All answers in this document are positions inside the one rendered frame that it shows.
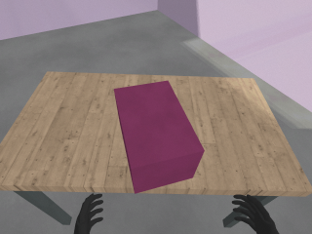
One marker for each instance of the robot right hand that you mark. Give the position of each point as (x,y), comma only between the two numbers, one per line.
(259,218)

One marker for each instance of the carton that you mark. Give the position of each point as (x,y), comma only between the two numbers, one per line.
(162,147)

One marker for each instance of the robot left hand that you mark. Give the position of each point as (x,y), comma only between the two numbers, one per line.
(84,223)

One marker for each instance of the table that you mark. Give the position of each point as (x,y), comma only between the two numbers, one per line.
(68,138)

